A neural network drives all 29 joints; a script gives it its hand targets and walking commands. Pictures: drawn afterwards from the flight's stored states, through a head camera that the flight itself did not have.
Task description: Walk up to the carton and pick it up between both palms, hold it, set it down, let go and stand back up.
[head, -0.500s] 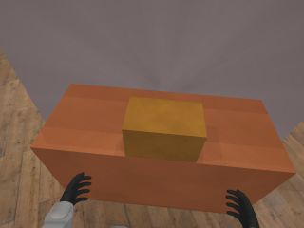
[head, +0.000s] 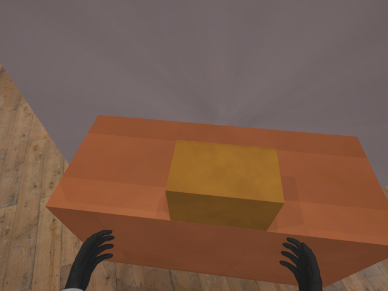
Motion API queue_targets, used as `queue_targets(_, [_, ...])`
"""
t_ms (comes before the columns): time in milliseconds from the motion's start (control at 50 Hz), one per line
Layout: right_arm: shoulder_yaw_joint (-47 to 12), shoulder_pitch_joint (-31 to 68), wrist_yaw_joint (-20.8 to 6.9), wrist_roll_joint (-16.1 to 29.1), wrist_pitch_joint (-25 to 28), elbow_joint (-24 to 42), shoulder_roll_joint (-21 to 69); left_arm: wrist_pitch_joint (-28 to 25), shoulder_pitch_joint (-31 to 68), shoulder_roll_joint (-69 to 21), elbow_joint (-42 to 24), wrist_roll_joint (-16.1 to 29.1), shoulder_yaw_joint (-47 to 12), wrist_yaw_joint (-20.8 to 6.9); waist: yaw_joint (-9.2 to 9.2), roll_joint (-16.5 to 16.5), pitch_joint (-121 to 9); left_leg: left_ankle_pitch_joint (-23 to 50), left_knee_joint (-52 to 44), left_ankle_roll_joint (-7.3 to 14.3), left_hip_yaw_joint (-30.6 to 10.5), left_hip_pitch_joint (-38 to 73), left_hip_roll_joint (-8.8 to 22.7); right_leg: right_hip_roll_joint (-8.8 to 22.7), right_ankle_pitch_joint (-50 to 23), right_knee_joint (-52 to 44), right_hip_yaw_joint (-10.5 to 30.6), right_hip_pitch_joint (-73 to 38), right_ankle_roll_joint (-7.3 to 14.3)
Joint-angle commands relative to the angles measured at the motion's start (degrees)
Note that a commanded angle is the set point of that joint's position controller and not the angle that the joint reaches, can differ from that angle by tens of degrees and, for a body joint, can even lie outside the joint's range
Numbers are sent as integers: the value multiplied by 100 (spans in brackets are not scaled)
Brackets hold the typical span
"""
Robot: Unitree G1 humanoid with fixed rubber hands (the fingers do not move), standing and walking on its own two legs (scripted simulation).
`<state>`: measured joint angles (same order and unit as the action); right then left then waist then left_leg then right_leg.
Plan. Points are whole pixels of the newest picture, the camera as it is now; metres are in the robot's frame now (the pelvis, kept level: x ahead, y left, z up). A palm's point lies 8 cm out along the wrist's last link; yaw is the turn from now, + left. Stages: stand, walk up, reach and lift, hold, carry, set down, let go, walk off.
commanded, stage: reach and lift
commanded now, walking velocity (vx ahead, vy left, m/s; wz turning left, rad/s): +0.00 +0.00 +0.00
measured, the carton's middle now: (221, 185) +0.41 -0.05 -0.10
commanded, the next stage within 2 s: none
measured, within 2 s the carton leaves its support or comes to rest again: neither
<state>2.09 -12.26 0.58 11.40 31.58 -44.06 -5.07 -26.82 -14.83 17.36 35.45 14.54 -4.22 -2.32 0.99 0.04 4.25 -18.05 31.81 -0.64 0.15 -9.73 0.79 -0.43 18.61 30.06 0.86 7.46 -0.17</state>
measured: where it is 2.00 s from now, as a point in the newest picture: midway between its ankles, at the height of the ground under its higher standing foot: outside the picture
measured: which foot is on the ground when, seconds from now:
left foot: down 0.00-1.00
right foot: down 0.00-1.00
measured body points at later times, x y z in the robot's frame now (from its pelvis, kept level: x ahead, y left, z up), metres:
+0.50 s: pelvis +0.00 -0.01 +0.00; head +0.01 +0.00 +0.45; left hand +0.22 +0.22 -0.04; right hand +0.21 -0.25 -0.03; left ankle -0.01 +0.12 -0.73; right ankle -0.02 -0.12 -0.73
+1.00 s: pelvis -0.01 -0.02 +0.00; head +0.01 -0.01 +0.45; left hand +0.31 +0.21 +0.00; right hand +0.29 -0.25 +0.00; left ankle -0.01 +0.12 -0.73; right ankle -0.02 -0.13 -0.73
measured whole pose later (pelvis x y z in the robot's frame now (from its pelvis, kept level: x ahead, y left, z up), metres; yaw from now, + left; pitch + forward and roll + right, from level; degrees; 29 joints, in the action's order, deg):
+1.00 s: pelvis -0.01 -0.02 +0.00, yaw +0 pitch +1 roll +0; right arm -1.6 11.6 3.9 17.0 17.5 -42.8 -12.3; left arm -17.2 14.3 19.0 47.6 19.1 -3.8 -3.0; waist -2.7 -0.5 0.8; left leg -15.6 30.5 -1.9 -0.8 -16.2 2.0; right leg -1.7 16.8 29.6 0.0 14.2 1.0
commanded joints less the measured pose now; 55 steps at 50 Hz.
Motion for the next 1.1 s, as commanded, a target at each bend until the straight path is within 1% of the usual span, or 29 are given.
queue_targets(0, [234, 117, -3, 245, 775, 585, -945, -534, 23, 652, -843, -15, 172, -60, -157, 372, -882, 3638, -250, -569, -120, 856, -82, -169, -2324, -508, -36, 246, 206])
queue_targets(60, [120, 132, -33, 338, 1060, 863, -980, -683, -34, 581, -981, 14, 163, -79, -127, 80, -1025, 3828, -184, -552, -129, 886, -93, -158, -2598, -569, -36, 251, 210])
queue_targets(100, [18, 214, -112, 460, 1102, 810, -950, -690, -40, 429, -1117, -31, 121, -35, -78, 232, -945, 3852, -192, -559, -140, 774, -94, -214, -2557, -505, -53, 280, 245])
queue_targets(140, [-44, 403, -129, 513, 1059, 822, -1018, -753, 290, 568, -1121, 52, 143, -73, -129, 183, -824, 3592, -244, -505, -93, 640, -105, -176, -2539, -528, 20, 313, 208])
queue_targets(180, [38, 633, -154, 559, 933, 634, -1240, -641, 521, 622, -801, -51, 191, -57, -114, 214, -642, 2943, -346, -506, -125, 598, -63, -173, -1848, -589, -28, 485, 272])
queue_targets(200, [8, 787, -180, 529, 879, 713, -1280, -595, 541, 533, -817, 11, 154, -44, -78, -32, -587, 2659, -454, -484, -139, 527, -47, -190, -1520, -666, -41, 554, 307])
queue_targets(260, [26, 902, -179, 588, 689, 906, -1256, -579, 1039, 741, -925, 169, 137, 69, -226, 182, -697, 2057, -401, -399, -46, 430, -97, -145, -1405, -650, 83, 532, 279])
queue_targets(340, [-76, 880, -90, 523, 426, 1326, -1294, -468, 1082, 970, -860, 328, 172, 82, -126, -159, -1258, 2100, -324, -253, 66, 468, -144, -100, -1656, -557, 121, 399, 166])
queue_targets(400, [-70, 1360, -37, 582, 166, 1009, -1287, -239, 1588, 1077, -852, 230, 196, 98, -120, 404, -1224, 1840, -375, -319, 28, 335, -155, -20, -1511, -556, 168, 438, 226])
queue_targets(480, [-52, 1829, 8, 521, -37, 932, -1446, -77, 2037, 956, -697, 369, 110, 79, -244, 293, -1285, 2092, -364, -321, 6, 572, -92, -67, -1738, -610, 111, 580, 233])
queue_targets(500, [-57, 1993, 48, 537, -129, 947, -1438, -10, 2299, 1066, -666, 363, 153, 85, -265, 481, -1410, 1905, -353, -329, 40, 518, -126, -31, -1651, -602, 169, 528, 199])
queue_targets(540, [42, 2398, 6, 610, -190, 1563, -1546, 9, 2567, 1167, -976, 526, 69, 162, -250, 551, -1665, 1762, -395, -334, 1, 408, -104, -60, -1625, -553, 114, 432, 170])
queue_targets(560, [-139, 2343, 34, 656, -240, 1475, -1388, 85, 2538, 1173, -546, 481, 188, 119, -143, 273, -1524, 1768, -373, -244, -1, 370, -117, 7, -1652, -609, 232, 407, 111])
queue_targets(660, [-201, 2832, 160, 420, -740, 1245, -1467, 408, 3231, 1274, 266, 479, 271, -69, -260, -72, -1503, 1424, -460, -109, 81, 160, -152, 24, -1683, -623, 235, 343, -16])
queue_targets(680, [-95, 3196, 215, 461, -820, 1199, -1560, 468, 3645, 1326, 207, 582, 257, -72, -326, -18, -1485, 1328, -492, -131, 78, 110, -162, 20, -1654, -609, 222, 345, -34])
queue_targets(700, [-263, 2934, 268, 523, -759, 1564, -1444, 434, 3243, 1358, -57, 556, 428, -104, -130, -274, -1702, 1654, -438, -84, 40, 142, -180, 25, -1996, -594, 238, 96, -61])
queue_targets(720, [-189, 3055, 281, 490, -835, 1468, -1551, 477, 3431, 1307, 48, 579, 369, -81, -204, -321, -1637, 1690, -504, -85, 70, 178, -162, 0, -2175, -567, 202, 87, -85])
queue_targets(740, [-85, 3342, 290, 532, -814, 1504, -1625, 399, 3838, 1378, -398, 636, 264, -48, -322, -88, -2141, 1906, -420, -132, 71, 187, -180, -7, -2425, -477, 182, -17, -79])
queue_targets(760, [10, 3337, 310, 374, -946, 1195, -1577, 514, 3956, 1296, -235, 541, 330, -50, -415, -190, -1883, 1656, -476, -136, 22, 111, -149, -20, -2035, -516, 139, 121, -58])
queue_targets(780, [-184, 3475, 323, 423, -1016, 1160, -1448, 549, 4036, 1280, 205, 542, 357, -107, -344, -136, -1713, 1593, -453, -125, 61, 152, -162, 18, -2085, -572, 165, 169, -78])
queue_targets(840, [-9, 3869, 348, 452, -1054, 1390, -1549, 613, 4480, 1295, 169, 585, 324, -96, -394, -106, -2222, 1162, -521, -98, 65, 90, -158, -5, -1641, -570, 103, 342, -94])
queue_targets(880, [-221, 3775, 358, 562, -1118, 1228, -1474, 626, 4383, 1314, 314, 544, 429, -99, -348, -73, -2211, 1427, -438, -87, 31, 227, -175, 27, -1880, -562, 199, 272, -105])
queue_targets(920, [-79, 4063, 363, 572, -1088, 1165, -1678, 667, 4597, 1248, -43, 453, 325, -52, -396, 293, -2637, 2044, -301, -245, 16, 425, -190, -17, -2436, -529, 91, 287, -62])
queue_targets(960, [90, 4601, 319, 554, -1244, 767, -1885, 729, 5428, 1428, 351, 472, 335, -40, -440, 518, -2682, 1857, -250, -274, -61, 278, -146, -34, -1820, -493, 59, 674, -3])
queue_targets(980, [-210, 4320, 262, 744, -1246, 774, -1609, 781, 4840, 1216, 440, 329, 397, -40, -274, 423, -2225, 1918, -321, -283, -39, 287, -132, -29, -1931, -551, 72, 610, -51])
queue_targets(1020, [-42, 4483, 362, 683, -1181, 944, -1824, 765, 5222, 1409, 310, 465, 368, -47, -472, 195, -2935, 2080, -236, -216, -42, 412, -153, -48, -2432, -468, 38, 545, -116])
queue_targets(1040, [-167, 4631, 326, 742, -1208, 787, -1867, 814, 5305, 1319, 549, 363, 436, -59, -411, 171, -2818, 2095, -245, -207, -1, 337, -203, -58, -2479, -449, 61, 459, -123])
queue_targets(1060, [-29, 4959, 379, 714, -1204, 1044, -1984, 830, 5657, 1417, 321, 484, 390, -43, -561, 109, -3211, 2268, -166, -237, 7, 255, -207, -71, -2919, -364, 14, 432, -129])
queue_targets(1080, [-115, 4566, 358, 866, -1131, 1033, -1904, 770, 5356, 1315, -60, 395, 485, 34, -457, 264, -3536, 2879, -29, -345, -40, 534, -198, -143, -3257, -291, -50, 347, -121])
